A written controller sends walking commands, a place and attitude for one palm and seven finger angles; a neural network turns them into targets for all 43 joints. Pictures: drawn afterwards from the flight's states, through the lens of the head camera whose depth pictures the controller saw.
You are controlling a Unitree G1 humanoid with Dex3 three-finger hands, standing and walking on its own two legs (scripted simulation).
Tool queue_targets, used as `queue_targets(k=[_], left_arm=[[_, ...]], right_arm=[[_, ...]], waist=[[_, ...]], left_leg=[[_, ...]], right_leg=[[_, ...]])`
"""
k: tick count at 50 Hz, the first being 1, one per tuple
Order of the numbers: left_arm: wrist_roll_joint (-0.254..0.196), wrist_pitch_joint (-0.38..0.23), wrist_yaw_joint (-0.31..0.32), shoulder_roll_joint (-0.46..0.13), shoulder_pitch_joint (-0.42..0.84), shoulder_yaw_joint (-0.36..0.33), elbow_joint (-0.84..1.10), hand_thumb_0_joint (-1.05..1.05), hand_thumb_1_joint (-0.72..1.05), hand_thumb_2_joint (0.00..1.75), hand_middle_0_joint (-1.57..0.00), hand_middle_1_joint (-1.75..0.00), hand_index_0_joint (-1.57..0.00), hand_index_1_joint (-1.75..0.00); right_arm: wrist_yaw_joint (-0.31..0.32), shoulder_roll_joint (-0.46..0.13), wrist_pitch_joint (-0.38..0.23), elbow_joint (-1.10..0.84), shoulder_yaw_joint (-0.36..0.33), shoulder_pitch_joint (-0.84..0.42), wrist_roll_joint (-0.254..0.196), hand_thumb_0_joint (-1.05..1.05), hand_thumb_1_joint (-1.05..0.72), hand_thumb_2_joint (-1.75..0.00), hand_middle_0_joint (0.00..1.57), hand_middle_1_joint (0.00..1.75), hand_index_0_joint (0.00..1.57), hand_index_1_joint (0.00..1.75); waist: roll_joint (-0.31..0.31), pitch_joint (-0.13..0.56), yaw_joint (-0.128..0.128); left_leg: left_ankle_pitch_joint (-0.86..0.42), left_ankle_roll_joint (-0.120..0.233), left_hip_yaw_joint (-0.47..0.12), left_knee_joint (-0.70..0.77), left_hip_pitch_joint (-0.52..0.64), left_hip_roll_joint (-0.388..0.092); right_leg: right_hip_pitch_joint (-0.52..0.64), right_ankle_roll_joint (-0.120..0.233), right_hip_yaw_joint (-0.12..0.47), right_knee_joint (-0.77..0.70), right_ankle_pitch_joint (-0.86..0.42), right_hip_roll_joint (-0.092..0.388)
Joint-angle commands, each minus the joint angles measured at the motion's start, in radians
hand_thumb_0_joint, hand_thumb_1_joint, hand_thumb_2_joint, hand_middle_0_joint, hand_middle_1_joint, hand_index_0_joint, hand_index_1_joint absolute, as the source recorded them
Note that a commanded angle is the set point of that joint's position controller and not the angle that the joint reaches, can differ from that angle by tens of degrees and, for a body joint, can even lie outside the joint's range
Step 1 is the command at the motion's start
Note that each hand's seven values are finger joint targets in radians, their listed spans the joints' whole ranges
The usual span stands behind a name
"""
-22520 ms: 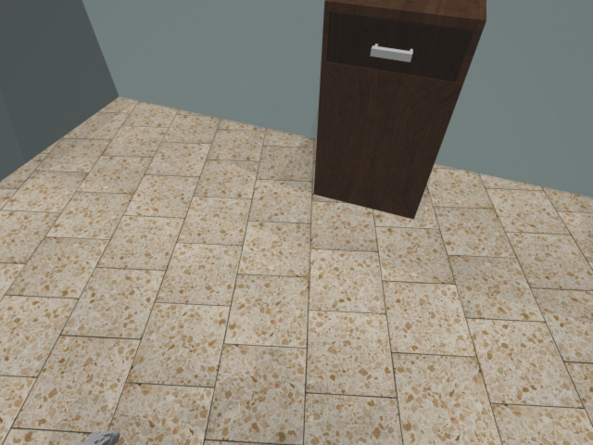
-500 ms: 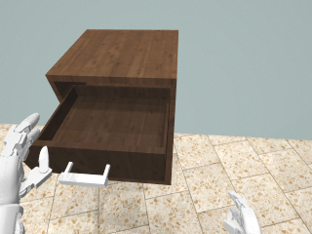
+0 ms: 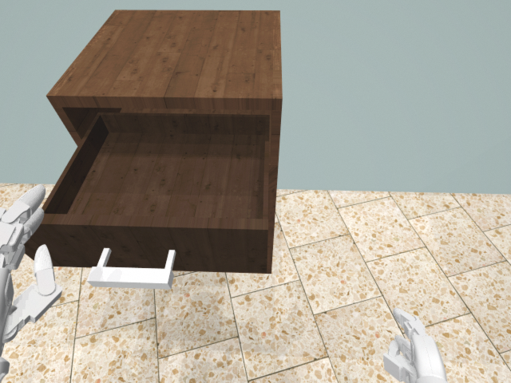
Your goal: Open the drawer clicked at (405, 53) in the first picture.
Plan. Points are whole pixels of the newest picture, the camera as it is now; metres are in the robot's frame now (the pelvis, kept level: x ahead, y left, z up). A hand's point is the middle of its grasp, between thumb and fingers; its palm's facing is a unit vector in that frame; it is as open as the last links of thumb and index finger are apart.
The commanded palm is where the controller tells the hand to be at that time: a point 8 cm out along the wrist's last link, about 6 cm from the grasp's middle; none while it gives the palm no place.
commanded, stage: step back with the hand held close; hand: left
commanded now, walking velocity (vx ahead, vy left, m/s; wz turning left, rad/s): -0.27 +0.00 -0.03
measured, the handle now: (135, 266) +0.30 +0.23 -0.02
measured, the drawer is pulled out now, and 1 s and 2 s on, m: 0.30 0.30 0.30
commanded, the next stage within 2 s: stop stepping back and stand still in 1.02 s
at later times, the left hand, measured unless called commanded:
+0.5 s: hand (13, 335) +0.14 +0.25 +0.15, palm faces +0.36 -0.83 -0.42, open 7.4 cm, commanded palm +0.08 +0.30 +0.17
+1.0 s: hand out of the picture +0.06 +0.23 +0.15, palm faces +0.27 -0.83 -0.49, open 7.4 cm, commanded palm -0.02 +0.28 +0.17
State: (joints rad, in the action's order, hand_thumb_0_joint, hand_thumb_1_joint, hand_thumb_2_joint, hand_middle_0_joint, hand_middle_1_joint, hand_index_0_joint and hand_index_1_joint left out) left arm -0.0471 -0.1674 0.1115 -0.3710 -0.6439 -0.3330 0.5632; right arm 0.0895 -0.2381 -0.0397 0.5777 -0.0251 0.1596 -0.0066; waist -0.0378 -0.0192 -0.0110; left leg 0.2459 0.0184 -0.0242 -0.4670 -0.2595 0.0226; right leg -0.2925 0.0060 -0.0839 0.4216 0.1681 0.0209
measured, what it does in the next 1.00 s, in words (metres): walks backwards: right foot, then left foot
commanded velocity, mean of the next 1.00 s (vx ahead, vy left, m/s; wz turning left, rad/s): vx -0.34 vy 0.00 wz -0.01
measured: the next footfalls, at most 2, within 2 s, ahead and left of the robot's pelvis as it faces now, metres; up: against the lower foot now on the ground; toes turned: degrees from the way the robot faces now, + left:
right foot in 0.70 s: -0.11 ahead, -0.11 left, +0.00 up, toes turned -1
left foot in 0.96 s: -0.10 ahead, +0.10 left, +0.00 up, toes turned +1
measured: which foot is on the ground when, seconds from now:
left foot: down 0.00-0.80, up 0.82-0.94, down 0.96-1.00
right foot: down 0.00-0.48, up 0.50-0.68, down 0.70-1.00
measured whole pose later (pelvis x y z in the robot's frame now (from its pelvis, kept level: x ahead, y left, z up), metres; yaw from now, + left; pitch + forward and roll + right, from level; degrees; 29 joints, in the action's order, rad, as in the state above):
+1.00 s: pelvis -0.14 +0.00 -0.01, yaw +1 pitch +6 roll +0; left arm -0.04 -0.19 0.13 -0.43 -0.65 -0.37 0.65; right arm 0.09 -0.21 -0.05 0.56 -0.01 0.11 -0.01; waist 0.04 0.00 0.01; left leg 0.21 0.01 0.01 -0.49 -0.36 0.02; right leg -0.35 0.02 -0.04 0.52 0.27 -0.01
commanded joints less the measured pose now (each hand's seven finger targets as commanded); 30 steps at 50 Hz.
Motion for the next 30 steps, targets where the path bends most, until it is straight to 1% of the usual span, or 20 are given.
queue_targets(k=[1,4,6,7,9,12,14,16,18,19,20,22,23,24,25,26,27,28,29,30], left_arm=[[-0.007,-0.061,0.032,-0.154,-0.014,-0.148,0.220,0.00,0.90,0.90,-0.20,-0.30,-0.20,-0.30],[0.000,-0.066,0.035,-0.169,-0.001,-0.156,0.261,0.00,0.90,0.90,-0.20,-0.30,-0.20,-0.30],[0.002,-0.072,0.039,-0.159,-0.008,-0.153,0.262,0.00,0.90,0.90,-0.20,-0.30,-0.20,-0.30],[0.005,-0.074,0.039,-0.157,-0.008,-0.155,0.261,0.00,0.90,0.90,-0.20,-0.30,-0.20,-0.30],[0.010,-0.077,0.044,-0.164,-0.006,-0.169,0.265,0.00,0.90,0.90,-0.20,-0.30,-0.20,-0.30],[0.012,-0.086,0.045,-0.152,0.003,-0.161,0.271,0.00,0.90,0.90,-0.20,-0.30,-0.20,-0.30],[0.011,-0.088,0.050,-0.163,0.020,-0.167,0.272,0.00,0.90,0.90,-0.20,-0.30,-0.20,-0.30],[0.009,-0.095,0.059,-0.151,0.032,-0.148,0.269,0.00,0.90,0.90,-0.20,-0.30,-0.20,-0.30],[0.008,-0.096,0.071,-0.152,0.038,-0.143,0.269,0.00,0.90,0.90,-0.20,-0.30,-0.20,-0.30],[0.008,-0.094,0.077,-0.166,0.043,-0.155,0.280,0.00,0.90,0.90,-0.20,-0.30,-0.20,-0.30],[0.008,-0.092,0.079,-0.157,0.041,-0.145,0.286,0.00,0.90,0.90,-0.20,-0.30,-0.20,-0.30],[0.013,-0.099,0.084,-0.158,0.038,-0.151,0.300,0.00,0.90,0.90,-0.20,-0.30,-0.20,-0.30],[0.020,-0.103,0.086,-0.157,0.032,-0.161,0.293,0.00,0.90,0.90,-0.20,-0.30,-0.20,-0.30],[0.033,-0.105,0.084,-0.165,0.042,-0.176,0.309,0.00,0.90,0.90,-0.20,-0.30,-0.20,-0.30],[0.039,-0.106,0.080,-0.167,0.056,-0.172,0.338,0.00,0.90,0.90,-0.20,-0.30,-0.20,-0.30],[0.034,-0.107,0.076,-0.172,0.052,-0.173,0.340,0.00,0.90,0.90,-0.20,-0.30,-0.20,-0.30],[0.030,-0.111,0.074,-0.165,0.001,-0.176,0.317,0.00,0.90,0.90,-0.20,-0.30,-0.20,-0.30],[0.020,-0.110,0.070,-0.148,-0.043,-0.165,0.300,0.00,0.90,0.90,-0.20,-0.30,-0.20,-0.30],[0.013,-0.108,0.068,-0.141,-0.058,-0.151,0.303,0.00,0.90,0.90,-0.20,-0.30,-0.20,-0.30],[0.009,-0.110,0.060,-0.136,-0.043,-0.133,0.312,0.00,0.90,0.90,-0.20,-0.30,-0.20,-0.30]], right_arm=[[0.009,-0.097,-0.054,-0.183,-0.036,-0.107,-0.002,0.00,-0.90,-0.90,0.20,0.30,0.20,0.30],[0.007,-0.108,-0.060,-0.191,-0.037,-0.108,-0.001,0.00,-0.90,-0.90,0.20,0.30,0.20,0.30],[0.004,-0.104,-0.067,-0.196,-0.034,-0.097,-0.001,0.00,-0.90,-0.90,0.20,0.30,0.20,0.30],[0.002,-0.108,-0.070,-0.199,-0.034,-0.095,0.001,0.00,-0.90,-0.90,0.20,0.30,0.20,0.30],[0.002,-0.108,-0.078,-0.198,-0.036,-0.093,0.002,0.00,-0.90,-0.90,0.20,0.30,0.20,0.30],[-0.003,-0.104,-0.088,-0.198,-0.032,-0.079,0.001,0.00,-0.90,-0.90,0.20,0.30,0.20,0.30],[-0.002,-0.105,-0.090,-0.192,-0.033,-0.077,0.002,0.00,-0.90,-0.90,0.20,0.30,0.20,0.30],[-0.002,-0.099,-0.092,-0.177,-0.031,-0.065,0.000,0.00,-0.90,-0.90,0.20,0.30,0.20,0.30],[0.001,-0.092,-0.088,-0.161,-0.029,-0.062,0.001,0.00,-0.90,-0.90,0.20,0.30,0.20,0.30],[0.004,-0.094,-0.085,-0.158,-0.027,-0.066,0.002,0.00,-0.90,-0.90,0.20,0.30,0.20,0.30],[0.008,-0.091,-0.083,-0.158,-0.022,-0.071,0.005,0.00,-0.90,-0.90,0.20,0.30,0.20,0.30],[0.016,-0.101,-0.086,-0.166,-0.019,-0.081,0.004,0.00,-0.90,-0.90,0.20,0.30,0.20,0.30],[0.020,-0.107,-0.092,-0.179,-0.017,-0.088,0.005,0.00,-0.90,-0.90,0.20,0.30,0.20,0.30],[0.020,-0.115,-0.098,-0.188,-0.019,-0.101,0.005,0.00,-0.90,-0.90,0.20,0.30,0.20,0.30],[0.017,-0.092,-0.105,-0.189,-0.024,-0.080,0.015,0.00,-0.90,-0.90,0.20,0.30,0.20,0.30],[0.012,-0.086,-0.118,-0.183,-0.029,-0.076,0.021,0.00,-0.90,-0.90,0.20,0.30,0.20,0.30],[0.005,-0.088,-0.132,-0.175,-0.034,-0.071,0.024,0.00,-0.90,-0.90,0.20,0.30,0.20,0.30],[-0.003,-0.089,-0.143,-0.163,-0.032,-0.067,0.024,0.00,-0.90,-0.90,0.20,0.30,0.20,0.30],[-0.008,-0.094,-0.150,-0.158,-0.030,-0.074,0.023,0.00,-0.90,-0.90,0.20,0.30,0.20,0.30],[-0.015,-0.096,-0.155,-0.143,-0.023,-0.073,0.024,0.00,-0.90,-0.90,0.20,0.30,0.20,0.30]], waist=[[0.006,0.182,-0.003],[-0.035,0.168,-0.005],[-0.024,0.160,-0.003],[-0.040,0.147,-0.002],[-0.044,0.151,-0.002],[-0.011,0.140,0.007],[0.036,0.123,0.013],[0.089,0.121,0.021],[0.125,0.124,0.022],[0.120,0.125,0.022],[0.089,0.119,0.022],[-0.051,0.082,0.020],[-0.134,0.069,0.020],[-0.238,0.080,0.016],[-0.199,0.095,0.013],[-0.121,0.124,0.009],[-0.108,0.155,-0.001],[-0.112,0.177,-0.005],[-0.147,0.193,-0.001],[-0.165,0.195,0.000]], left_leg=[[-0.335,-0.001,-0.072,0.057,-0.043,-0.090],[-0.233,0.011,-0.088,0.079,-0.116,-0.101],[-0.138,0.025,-0.105,0.102,-0.179,-0.119],[-0.089,0.033,-0.112,0.114,-0.221,-0.125],[-0.033,0.040,-0.114,0.114,-0.266,-0.128],[0.066,0.043,-0.102,0.082,-0.295,-0.114],[0.137,0.031,-0.079,0.022,-0.259,-0.077],[0.170,0.012,-0.042,-0.101,-0.153,-0.031],[0.157,-0.002,-0.018,-0.186,-0.042,-0.014],[0.150,-0.007,-0.024,-0.162,-0.018,-0.018],[0.154,-0.003,-0.034,-0.110,-0.030,-0.031],[0.252,0.023,-0.131,0.061,-0.146,-0.108],[0.358,0.055,-0.223,0.206,-0.319,-0.182],[0.411,0.092,-0.335,0.332,-0.450,-0.264],[0.250,0.107,-0.361,0.312,-0.402,-0.289],[0.048,0.115,-0.328,0.236,-0.295,-0.287],[-0.137,0.115,-0.276,0.163,-0.200,-0.270],[-0.285,0.106,-0.239,0.118,-0.112,-0.254],[-0.412,0.093,-0.211,0.089,-0.048,-0.243],[-0.504,0.084,-0.206,0.082,0.006,-0.235]], right_leg=[[0.159,0.005,0.061,0.035,-0.220,0.059],[0.164,0.004,0.069,0.061,-0.151,0.047],[0.176,-0.001,0.072,0.096,-0.099,0.041],[0.185,-0.003,0.078,0.112,-0.079,0.038],[0.207,-0.003,0.085,0.128,-0.084,0.036],[0.183,0.005,0.118,0.108,-0.059,0.057],[0.097,0.023,0.166,0.017,0.033,0.093],[-0.044,0.053,0.215,-0.080,0.156,0.153],[-0.174,0.076,0.216,-0.137,0.256,0.196],[-0.194,0.076,0.195,-0.130,0.257,0.188],[-0.184,0.063,0.167,-0.100,0.256,0.167],[-0.124,0.019,0.113,0.012,0.296,0.077],[0.017,-0.007,0.087,0.154,0.269,0.009],[0.146,-0.024,0.056,0.356,0.175,-0.054],[0.109,-0.020,0.078,0.447,0.181,-0.058],[0.046,-0.011,0.103,0.444,0.229,-0.046],[0.015,-0.006,0.108,0.377,0.262,-0.040],[-0.002,-0.003,0.096,0.300,0.255,-0.038],[-0.004,-0.002,0.085,0.242,0.212,-0.038],[-0.008,-0.005,0.072,0.195,0.191,-0.043]])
